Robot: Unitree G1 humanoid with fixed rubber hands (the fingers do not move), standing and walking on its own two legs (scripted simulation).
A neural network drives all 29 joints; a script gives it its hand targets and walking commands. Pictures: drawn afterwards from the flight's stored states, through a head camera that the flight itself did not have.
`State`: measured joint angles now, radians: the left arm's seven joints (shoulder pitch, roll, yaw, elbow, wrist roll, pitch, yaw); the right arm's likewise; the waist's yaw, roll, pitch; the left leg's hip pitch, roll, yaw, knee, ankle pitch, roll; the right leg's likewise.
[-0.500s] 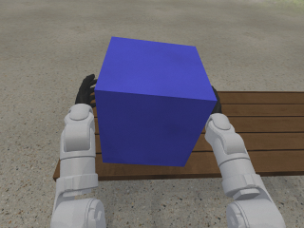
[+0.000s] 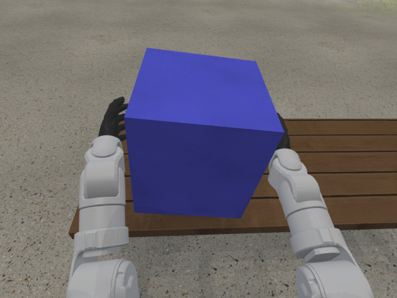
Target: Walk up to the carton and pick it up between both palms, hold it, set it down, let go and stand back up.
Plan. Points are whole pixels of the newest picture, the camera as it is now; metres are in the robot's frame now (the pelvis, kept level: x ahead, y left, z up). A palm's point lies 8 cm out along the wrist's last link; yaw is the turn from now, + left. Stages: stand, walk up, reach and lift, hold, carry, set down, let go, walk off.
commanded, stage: hold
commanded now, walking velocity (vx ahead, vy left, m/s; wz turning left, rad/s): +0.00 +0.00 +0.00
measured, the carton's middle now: (195, 136) +0.41 +0.00 +0.14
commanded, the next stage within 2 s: set down in 0.12 s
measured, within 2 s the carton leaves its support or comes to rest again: neither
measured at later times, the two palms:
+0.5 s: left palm (106, 143) +0.36 +0.18 +0.16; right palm (267, 154) +0.36 -0.15 +0.13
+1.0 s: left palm (119, 150) +0.38 +0.17 +0.12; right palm (268, 158) +0.37 -0.16 +0.10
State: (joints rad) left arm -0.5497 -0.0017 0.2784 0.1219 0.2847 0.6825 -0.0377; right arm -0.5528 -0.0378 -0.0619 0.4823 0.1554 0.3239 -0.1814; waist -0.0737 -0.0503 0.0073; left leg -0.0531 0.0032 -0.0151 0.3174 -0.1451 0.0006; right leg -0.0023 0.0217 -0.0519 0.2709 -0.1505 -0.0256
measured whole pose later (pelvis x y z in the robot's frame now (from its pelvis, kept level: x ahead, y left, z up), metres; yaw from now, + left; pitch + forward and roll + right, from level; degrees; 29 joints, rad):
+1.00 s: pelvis +0.03 +0.00 +0.00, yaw +0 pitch -5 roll +0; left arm -0.50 -0.04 0.28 0.35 0.28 0.33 -0.03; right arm -0.47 0.00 -0.15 0.67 0.02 -0.03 -0.15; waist -0.02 -0.06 0.02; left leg -0.06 0.01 -0.01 0.31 -0.17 0.00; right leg 0.00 0.02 -0.07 0.26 -0.18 -0.03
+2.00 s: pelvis +0.04 -0.01 +0.00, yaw -1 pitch +4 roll +0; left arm -0.63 -0.02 0.41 0.89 0.30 -0.07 -0.01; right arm -0.57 0.08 -0.51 0.93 -0.32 -0.26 -0.08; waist 0.02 -0.03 -0.04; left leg -0.21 0.02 0.03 0.29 -0.15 -0.01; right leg -0.16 0.02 -0.06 0.25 -0.16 -0.03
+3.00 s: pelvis +0.04 -0.01 -0.01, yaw -1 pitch +18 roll +0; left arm -0.75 0.04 0.45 1.20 0.29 -0.35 0.02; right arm -0.64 0.08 -0.66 1.05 -0.45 -0.41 -0.08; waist 0.01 -0.02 -0.15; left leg -0.53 0.03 0.05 0.36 -0.16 0.00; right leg -0.49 0.02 -0.08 0.33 -0.17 -0.04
